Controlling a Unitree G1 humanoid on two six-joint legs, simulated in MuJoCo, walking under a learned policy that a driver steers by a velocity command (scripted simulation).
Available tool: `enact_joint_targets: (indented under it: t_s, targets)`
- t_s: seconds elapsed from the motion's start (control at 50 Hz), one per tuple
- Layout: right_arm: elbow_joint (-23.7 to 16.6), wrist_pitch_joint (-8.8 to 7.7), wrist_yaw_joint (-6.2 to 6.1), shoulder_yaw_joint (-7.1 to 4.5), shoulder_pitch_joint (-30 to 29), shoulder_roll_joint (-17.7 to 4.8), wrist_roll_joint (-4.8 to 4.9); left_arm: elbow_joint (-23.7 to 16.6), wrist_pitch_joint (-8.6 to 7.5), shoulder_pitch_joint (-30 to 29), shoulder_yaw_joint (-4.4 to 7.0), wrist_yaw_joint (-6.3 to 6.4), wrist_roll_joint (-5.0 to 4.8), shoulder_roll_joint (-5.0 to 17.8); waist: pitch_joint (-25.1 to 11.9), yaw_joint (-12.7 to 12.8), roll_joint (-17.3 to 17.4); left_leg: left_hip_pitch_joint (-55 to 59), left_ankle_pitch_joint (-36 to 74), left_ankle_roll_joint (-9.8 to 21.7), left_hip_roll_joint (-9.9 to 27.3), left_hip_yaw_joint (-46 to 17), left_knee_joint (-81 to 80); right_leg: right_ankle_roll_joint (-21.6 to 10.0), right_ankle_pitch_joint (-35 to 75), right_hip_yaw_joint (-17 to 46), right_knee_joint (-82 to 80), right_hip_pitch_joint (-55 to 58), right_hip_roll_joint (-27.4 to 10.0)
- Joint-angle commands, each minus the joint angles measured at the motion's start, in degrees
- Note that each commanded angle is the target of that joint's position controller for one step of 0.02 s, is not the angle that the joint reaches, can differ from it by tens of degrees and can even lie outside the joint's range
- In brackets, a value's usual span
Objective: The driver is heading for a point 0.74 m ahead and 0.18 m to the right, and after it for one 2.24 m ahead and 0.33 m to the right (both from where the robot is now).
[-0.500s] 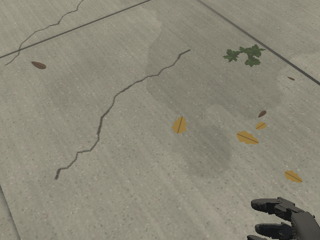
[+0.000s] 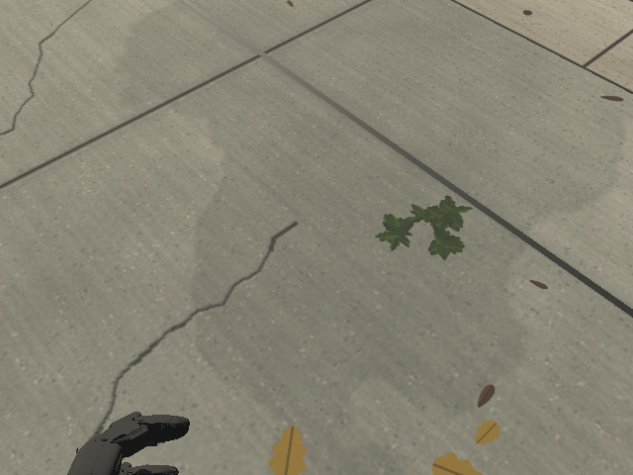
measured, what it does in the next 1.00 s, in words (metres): walks ahead, turning right: left foot, then right foot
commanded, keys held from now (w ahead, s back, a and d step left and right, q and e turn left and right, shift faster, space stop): w+shift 0.30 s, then w+e+shift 0.66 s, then w+shift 0.04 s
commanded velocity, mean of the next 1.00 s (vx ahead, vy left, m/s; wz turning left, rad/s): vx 1.00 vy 0.00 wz -0.47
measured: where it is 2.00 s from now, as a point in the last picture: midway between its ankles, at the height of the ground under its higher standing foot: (430, 53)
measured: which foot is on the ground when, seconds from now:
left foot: up 0.00-0.40, down 0.42-0.88, up 0.90-1.00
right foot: down 0.00-0.44, up 0.46-0.86, down 0.88-1.00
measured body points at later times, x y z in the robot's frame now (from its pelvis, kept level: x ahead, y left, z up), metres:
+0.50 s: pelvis +0.49 +0.02 +0.02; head +0.53 +0.02 +0.46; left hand +0.48 +0.29 -0.12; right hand +0.68 -0.23 -0.07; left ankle +0.60 +0.11 -0.70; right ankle +0.24 -0.08 -0.59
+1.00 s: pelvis +0.95 -0.11 +0.01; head +0.97 -0.11 +0.46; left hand +1.14 +0.12 -0.12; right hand +0.96 -0.39 -0.10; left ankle +0.88 +0.10 -0.56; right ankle +0.99 -0.13 -0.70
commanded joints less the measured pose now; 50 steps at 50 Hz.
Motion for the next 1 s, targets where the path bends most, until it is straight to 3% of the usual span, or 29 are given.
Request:
enact_joint_targets:
  t_s: [0.02,0.04,0.06,0.12,0.2,0.24,0.32,0.36,0.4,0.42,0.44,0.46,0.48,0.5,0.52,0.58,0.62,0.68,0.7,0.74,0.78,0.82,0.86,0.88,0.9,0.92,0.94,0.96,1.0]
  targets:
    - [-9.08,-1.81,-0.36,-0.58,-0.63,-6.21,1.77,4.04,1.29,25.92,7.23,0.51,-0.3,16.45,-26.94,11.0,-9.5,-48.96,1.53,1.9,-1.72,-6.81,53.18,-12.76,-24.32,53.88,-17.77,61.17,-23.02]
    - [-10.61,-1.79,-0.48,-0.45,-8.02,-6.2,1.19,5.35,0.68,22.19,6.37,0.61,-0.65,12.58,-14.77,9.55,-4.03,-52.4,5.72,1.94,1.92,-6.03,49.86,-10.97,-19.45,42.92,-18.36,51.4,-20.68]
    - [-11.15,-1.78,-0.19,-0.03,-10.48,-5.37,0.38,6.83,0.16,21.46,5.77,0.51,-0.64,9.22,-8.19,7.72,2.49,-50.4,6.84,1.98,4.05,-5.76,44.44,-9.41,-13.95,35.65,-19.9,40.66,-18.57]
    - [-12.2,1.04,1.74,0.92,-10.96,-2.04,-1.76,9.59,-1.14,20.85,4.19,0.98,-1.1,4.49,-1.51,1.6,0.09,-43.41,5.58,0.76,7.64,-6.6,35.32,-6.26,-13.5,24.06,-25.43,22.22,-13.12]
    - [-17.69,1.79,2.64,1.68,-23.61,-2.56,-2.08,10.97,-2.57,22.56,4.59,0.02,-2.27,6.52,6.28,1.77,-1.69,-48.86,16.26,-0.98,10.56,-1.86,17.7,-6.0,-5.3,13.72,-33.19,17.31,-8.73]
    - [-18.76,1.11,3.42,2.24,-27.98,-2.05,-1.34,10.67,-3.09,22.71,4.76,-0.42,-3.04,7.26,6.35,2.55,-0.41,-40.92,27.94,-0.43,9.14,1.24,4.2,-3.96,2.95,7.81,-34.77,15.26,-5.43]
    - [-20.04,0.66,3.45,2.24,-34.74,-3.1,-0.63,12.81,-3.39,28.65,5.12,-0.11,-3.46,10.38,6.72,5.66,-0.11,-36.45,36.71,1.77,5.77,4.39,-7.52,-2.96,21.85,6.58,-37.06,28.77,-8.97]
    - [-20.15,0.54,2.52,1.37,-33.63,-5.19,-1.44,13.55,-2.63,29.58,5.23,0.57,-2.73,12.64,2.63,4.26,-2.19,-33.41,28.56,2.76,1.79,5.48,-9.05,-2.08,43.82,7.04,-28.24,37.95,-10.28]
    - [-16.28,0.46,0.88,-0.48,-18.73,-8.98,-1.67,14.04,-1.1,28.81,5.77,1.7,-1.35,15.75,-7.08,-3.23,-5.43,-17.96,17.14,3.86,-1.02,3.57,-8.78,-0.99,53.16,8.06,-7.43,39.32,-11.01]
    - [-12.97,0.29,-0.1,-1.63,-6.93,-11.41,-2.2,13.34,-0.7,26.5,5.69,1.98,-1.03,15.16,-12.37,-9.05,-4.77,-3.28,14.62,4.15,3.15,0.12,-8.11,-0.53,41.43,7.61,8.73,29.7,-8.78]
    - [-12.21,0.19,-1.17,-3.31,-0.24,-17.51,-4.01,10.78,-0.99,29.35,3.97,1.45,-1.77,7.2,-21.42,-7.58,6.12,11.35,-3.54,5.3,19.15,-18.05,-8.78,-0.38,12.27,5.85,31.28,14.73,-3.29]
    - [-12.36,0.35,-0.25,-3.86,-2.31,-18.28,-4.0,9.28,-1.25,34.83,3.24,0.92,-5.11,4.02,-30.32,-2.25,19.34,19.69,-14.16,10.32,29.74,-47.59,-21.25,0.49,-20.95,10.2,47.72,0.04,3.23]
    - [-12.95,0.44,0.26,-3.32,-7.8,-12.89,-3.14,9.04,-0.8,26.47,4.2,1.67,-4.11,8.93,-20.53,-2.62,8.5,12.64,-16.6,7.9,25.57,-40.94,-23.68,-0.58,-14.94,11.26,48.62,-6.18,-1.49]
    - [-12.27,-0.12,0.39,-2.35,-11.03,-8.67,-2.62,8.17,-0.65,21.13,4.11,1.36,-3.53,8.55,-10.95,-2.16,3.26,2.92,-8.42,6.59,23.74,-30.49,-24.28,-0.28,-10.4,10.82,44.93,-7.32,-3.83]
    - [-11.29,-0.43,0.46,-2.17,-12.31,-7.22,-2.78,7.99,-0.15,19.38,3.88,0.86,-3.12,7.21,-6.28,-0.54,0.34,-4.22,0.33,5.36,21.83,-23.72,-26.13,-0.06,-9.33,10.51,42.24,-5.67,-5.67]
    - [-7.95,-1.62,0.51,-1.22,-11.02,-3.77,-1.17,6.54,3.02,18.97,3.57,-0.8,-1.55,3.43,-0.85,3.84,3.84,-14.68,9.23,2.85,18.95,-9.49,-29.93,1.16,-9.64,9.81,39.96,-3.4,-8.66]
    - [-6.8,-2.42,0.76,-1.22,-11.1,-3.67,-0.1,4.05,4.26,13.94,3.41,-1.66,-1.27,2.59,2.4,4.64,4.22,-16.35,15.35,1.08,17.58,-1.22,-32.48,1.81,-6.42,8.28,37.34,-7.35,-9.81]
    - [-6.12,-2.92,0.84,-1.08,-12.59,-3.07,-0.64,1.82,4.52,8.26,3.09,-2.52,-1.84,2.64,4.48,5.34,3.58,-17.78,26.35,-1.01,10.63,11.39,-34.28,1.21,3.96,3.77,28.79,-7.14,-7.15]
    - [-6.36,-3.36,0.81,-1.37,-12.31,-5.34,-0.6,-0.27,4.34,6.5,2.59,-2.96,-1.95,2.02,5.69,6.35,5.39,-18.74,30.77,-0.86,13.06,12.58,-34.53,0.48,6.9,3.45,22.08,-5.48,-8.54]
    - [-5.44,-3.34,0.19,-1.53,-10.59,-6.24,-0.18,-1.38,4.03,1.58,2.58,-3.6,-1.45,3.34,8.17,5.42,2.06,-15.69,39.12,-1.73,12.71,16.49,-36.1,-1.04,10.28,-1.35,12.39,-2.97,-6.51]
    - [-5.46,-2.83,-0.76,-1.9,-8.9,-8.9,-0.13,-1.19,3.63,1.3,2.87,-3.83,-1.5,4.63,6.26,6.03,2.12,-8.98,60.4,-2.34,13.42,18.1,-32.23,-2.96,11.05,-5.42,7.38,1.92,-2.04]
    - [-6.32,-1.03,-1.78,-3.04,-8.75,-13.25,-0.39,0.67,3.5,8.55,3.84,-3.18,-2.09,7.18,0.25,10.46,5.87,-2.93,82.05,-2.83,15.16,17.94,-20.01,-4.33,4.93,-7.36,6.83,9.99,2.32]
    - [-8.64,1.35,-2.0,-4.12,-13.88,-15.8,-1.15,6.27,3.61,29.37,6.48,-1.67,-2.22,11.88,-9.67,20.4,6.7,-7.93,82.87,-0.94,17.18,15.2,7.6,-7.15,-4.71,-3.42,6.22,31.15,5.0]
    - [-8.72,1.84,-1.32,-4.09,-14.72,-14.3,-1.38,8.53,3.94,34.11,8.25,-0.28,-2.44,14.35,-10.4,21.18,2.15,-17.04,56.25,-1.72,12.23,14.7,28.18,-8.73,-9.26,2.09,2.05,40.67,4.4]
    - [-11.66,1.26,-0.34,-1.49,-14.68,-3.92,-2.36,8.24,4.47,27.04,8.95,0.37,-2.9,17.83,-3.37,12.33,-13.39,-37.28,-2.63,-3.38,1.68,11.68,49.65,-11.23,-1.25,18.57,1.25,42.72,-4.07]
    - [-18.86,-0.14,-0.04,-0.85,-12.82,-4.28,-0.47,5.54,5.2,24.77,9.89,0.2,-1.34,22.25,-15.25,8.45,-16.14,-54.24,-5.88,-4.85,-1.8,-0.71,58.3,-22.51,-14.12,49.0,-13.5,56.39,-12.76]
    - [-19.06,-1.81,-0.17,-0.54,-16.8,-6.95,-1.17,4.36,5.06,24.29,9.73,0.66,-1.04,19.6,-12.17,9.53,-4.38,-58.69,-1.33,-4.15,2.11,-5.29,54.59,-20.25,-21.33,55.25,-22.56,53.86,-15.45]
    - [-18.66,-2.45,-0.16,-0.53,-18.97,-7.96,-1.17,5.55,4.59,23.69,8.99,1.08,-1.3,16.16,-5.14,7.68,2.99,-57.37,2.3,-3.97,4.29,-5.68,48.35,-17.4,-19.35,51.41,-23.65,45.02,-14.09]
    - [-17.89,-0.95,-0.33,0.17,-18.41,-6.43,-2.83,5.72,2.64,20.72,7.72,1.72,-1.8,12.92,-1.26,2.68,7.74,-48.94,3.59,-4.94,8.2,-5.38,39.97,-14.17,-8.16,39.45,-22.63,29.7,-10.34]
Keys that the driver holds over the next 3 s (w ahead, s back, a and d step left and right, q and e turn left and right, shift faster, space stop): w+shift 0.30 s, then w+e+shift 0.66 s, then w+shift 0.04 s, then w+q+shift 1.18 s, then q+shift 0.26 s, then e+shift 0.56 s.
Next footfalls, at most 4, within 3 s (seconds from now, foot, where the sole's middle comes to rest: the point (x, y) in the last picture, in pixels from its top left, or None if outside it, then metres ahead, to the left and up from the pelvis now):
0.42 left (258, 389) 0.64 0.11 -0.74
0.88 right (360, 240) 1.03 -0.15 -0.74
1.34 left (390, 124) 1.47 -0.29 -0.74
1.76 right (465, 53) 1.82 -0.60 -0.74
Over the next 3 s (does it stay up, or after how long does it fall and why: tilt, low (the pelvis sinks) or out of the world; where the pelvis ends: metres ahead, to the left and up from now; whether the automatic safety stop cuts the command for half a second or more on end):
stays up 2.38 -0.29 0.03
